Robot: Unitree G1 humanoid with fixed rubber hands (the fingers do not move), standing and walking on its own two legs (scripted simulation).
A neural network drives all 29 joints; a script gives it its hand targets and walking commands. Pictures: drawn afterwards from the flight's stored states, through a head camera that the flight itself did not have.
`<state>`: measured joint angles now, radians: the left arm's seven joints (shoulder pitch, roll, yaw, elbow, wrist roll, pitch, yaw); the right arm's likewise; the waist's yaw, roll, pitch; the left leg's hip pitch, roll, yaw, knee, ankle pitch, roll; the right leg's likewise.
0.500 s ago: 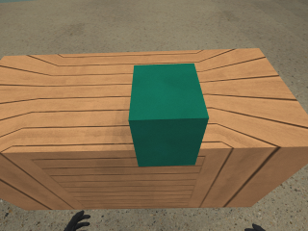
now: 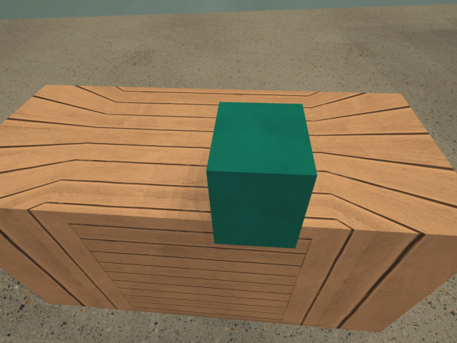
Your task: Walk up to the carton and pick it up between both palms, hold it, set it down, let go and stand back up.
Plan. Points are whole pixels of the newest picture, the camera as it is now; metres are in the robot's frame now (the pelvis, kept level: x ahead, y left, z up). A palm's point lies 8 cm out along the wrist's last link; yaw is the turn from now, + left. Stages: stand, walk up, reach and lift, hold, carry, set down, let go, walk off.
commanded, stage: stand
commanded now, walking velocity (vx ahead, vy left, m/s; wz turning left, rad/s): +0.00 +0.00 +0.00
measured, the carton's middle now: (257, 175) +0.42 -0.02 +0.06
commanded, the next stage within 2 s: none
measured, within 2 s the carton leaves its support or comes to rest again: neither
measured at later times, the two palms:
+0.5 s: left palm out of the picture -0.04 +0.22 -0.14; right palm out of the picture -0.03 -0.22 -0.13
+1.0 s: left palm out of the picture -0.05 +0.21 -0.14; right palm out of the picture -0.03 -0.22 -0.13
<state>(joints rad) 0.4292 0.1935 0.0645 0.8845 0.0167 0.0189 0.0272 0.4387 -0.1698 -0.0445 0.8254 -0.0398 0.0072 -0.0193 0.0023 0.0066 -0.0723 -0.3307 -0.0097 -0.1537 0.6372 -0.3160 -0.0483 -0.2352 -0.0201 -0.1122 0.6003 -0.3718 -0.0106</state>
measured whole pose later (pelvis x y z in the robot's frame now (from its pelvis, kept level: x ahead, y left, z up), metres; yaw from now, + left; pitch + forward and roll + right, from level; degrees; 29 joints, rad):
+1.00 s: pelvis -0.01 -0.01 +0.01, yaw +2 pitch -2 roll -1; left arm 0.36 0.14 0.06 1.07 0.02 0.02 0.04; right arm 0.36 -0.10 -0.03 1.05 -0.03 0.01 -0.04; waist 0.01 -0.01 0.02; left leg -0.26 0.00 -0.19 0.54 -0.25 -0.07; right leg -0.16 -0.01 -0.13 0.52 -0.33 -0.03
